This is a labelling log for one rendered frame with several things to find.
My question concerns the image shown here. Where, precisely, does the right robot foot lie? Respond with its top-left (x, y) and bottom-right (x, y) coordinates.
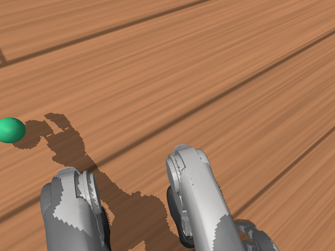
top-left (166, 185), bottom-right (195, 248)

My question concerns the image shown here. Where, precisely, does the ball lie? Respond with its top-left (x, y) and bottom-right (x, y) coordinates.
top-left (0, 118), bottom-right (26, 143)

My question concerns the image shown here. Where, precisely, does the right robot hand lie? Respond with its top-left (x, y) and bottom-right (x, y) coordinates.
top-left (235, 222), bottom-right (279, 251)

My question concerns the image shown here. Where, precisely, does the left robot foot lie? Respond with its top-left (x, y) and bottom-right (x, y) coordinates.
top-left (100, 207), bottom-right (111, 251)

